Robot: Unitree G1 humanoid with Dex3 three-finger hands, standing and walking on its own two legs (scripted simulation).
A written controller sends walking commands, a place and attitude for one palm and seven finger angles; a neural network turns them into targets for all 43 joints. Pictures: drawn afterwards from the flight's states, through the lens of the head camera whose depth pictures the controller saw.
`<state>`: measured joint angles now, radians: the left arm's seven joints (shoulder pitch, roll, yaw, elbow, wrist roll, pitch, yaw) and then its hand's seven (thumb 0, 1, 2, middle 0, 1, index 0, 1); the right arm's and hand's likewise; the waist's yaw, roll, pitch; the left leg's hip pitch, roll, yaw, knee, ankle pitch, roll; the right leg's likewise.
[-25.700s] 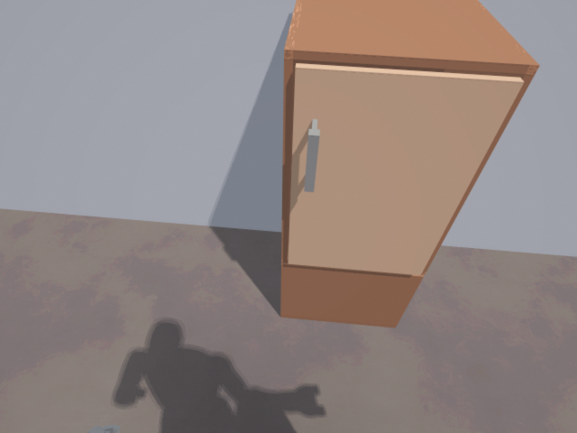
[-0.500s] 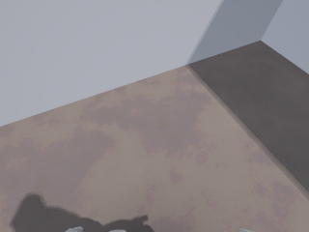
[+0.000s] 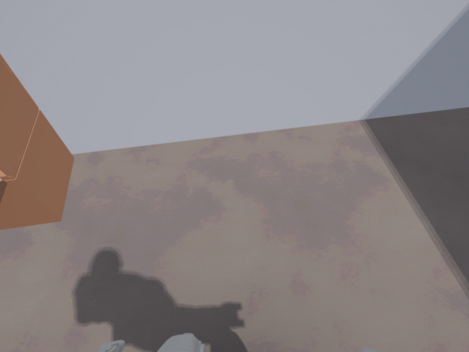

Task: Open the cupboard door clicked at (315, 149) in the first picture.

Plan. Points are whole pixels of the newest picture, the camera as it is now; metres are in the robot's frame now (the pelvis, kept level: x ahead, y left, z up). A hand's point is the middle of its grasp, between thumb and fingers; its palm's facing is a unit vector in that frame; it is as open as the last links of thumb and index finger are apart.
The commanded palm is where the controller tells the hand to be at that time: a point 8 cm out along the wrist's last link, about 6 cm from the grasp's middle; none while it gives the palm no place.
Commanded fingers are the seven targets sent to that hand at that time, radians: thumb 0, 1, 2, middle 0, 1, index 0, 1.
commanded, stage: turn to face it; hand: left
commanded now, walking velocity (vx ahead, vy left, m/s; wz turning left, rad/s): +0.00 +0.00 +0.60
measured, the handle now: out of the picture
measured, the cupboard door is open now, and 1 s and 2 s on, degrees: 46 46 46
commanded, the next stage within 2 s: take the last steps up to it in 1.50 s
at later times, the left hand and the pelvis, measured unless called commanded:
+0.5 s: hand out of the picture +0.04 +0.20 -0.15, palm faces +0.30 -0.91 -0.30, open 7.4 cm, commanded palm none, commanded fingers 0.00 0.90 0.90 -0.20 -0.30 -0.20 -0.30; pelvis +0.01 -0.03 -0.01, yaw +19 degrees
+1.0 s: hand out of the picture +0.00 +0.21 -0.16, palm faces +0.58 -0.77 -0.28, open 7.4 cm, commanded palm none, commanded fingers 0.00 0.90 0.90 -0.20 -0.30 -0.20 -0.30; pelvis +0.03 -0.03 -0.01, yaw +36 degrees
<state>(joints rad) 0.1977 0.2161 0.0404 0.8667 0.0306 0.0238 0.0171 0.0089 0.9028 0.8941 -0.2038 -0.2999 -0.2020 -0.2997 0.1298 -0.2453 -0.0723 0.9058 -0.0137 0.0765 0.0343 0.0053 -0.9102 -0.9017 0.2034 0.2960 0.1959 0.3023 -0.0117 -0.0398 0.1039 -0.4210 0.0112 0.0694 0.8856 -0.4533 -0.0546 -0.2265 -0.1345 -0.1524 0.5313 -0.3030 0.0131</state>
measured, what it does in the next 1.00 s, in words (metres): steps on the spot, turning left: left foot, then right foot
